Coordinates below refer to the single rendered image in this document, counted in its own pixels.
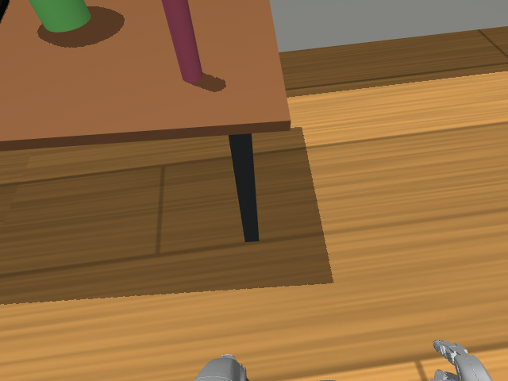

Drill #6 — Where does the table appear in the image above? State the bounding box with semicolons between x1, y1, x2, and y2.
0;0;291;242

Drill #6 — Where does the right robot hand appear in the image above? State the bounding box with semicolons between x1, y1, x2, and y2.
429;340;493;381

